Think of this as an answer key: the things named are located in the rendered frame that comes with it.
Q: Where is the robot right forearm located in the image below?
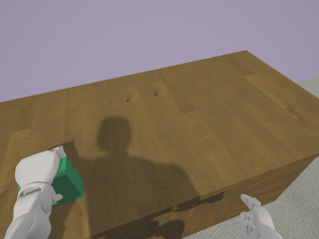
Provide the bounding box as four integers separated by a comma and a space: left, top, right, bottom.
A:
256, 227, 282, 239

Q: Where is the robot left forearm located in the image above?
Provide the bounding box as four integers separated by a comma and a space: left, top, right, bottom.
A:
4, 182, 53, 239

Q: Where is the sponge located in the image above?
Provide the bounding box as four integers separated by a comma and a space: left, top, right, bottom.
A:
17, 156, 84, 208

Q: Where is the table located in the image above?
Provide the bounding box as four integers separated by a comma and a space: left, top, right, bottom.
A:
0, 50, 319, 239

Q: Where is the right robot hand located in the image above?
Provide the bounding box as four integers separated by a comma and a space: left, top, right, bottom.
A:
236, 194, 275, 239

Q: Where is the left robot hand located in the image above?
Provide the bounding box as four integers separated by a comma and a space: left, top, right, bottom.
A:
15, 145, 67, 205

